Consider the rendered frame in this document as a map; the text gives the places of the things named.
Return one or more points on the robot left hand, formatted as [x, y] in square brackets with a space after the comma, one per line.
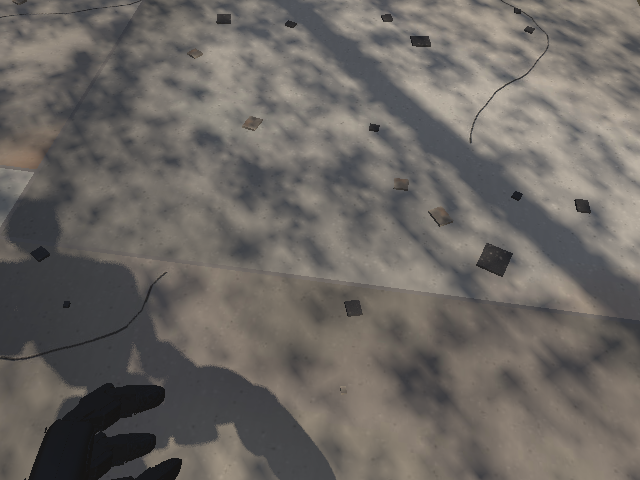
[70, 450]

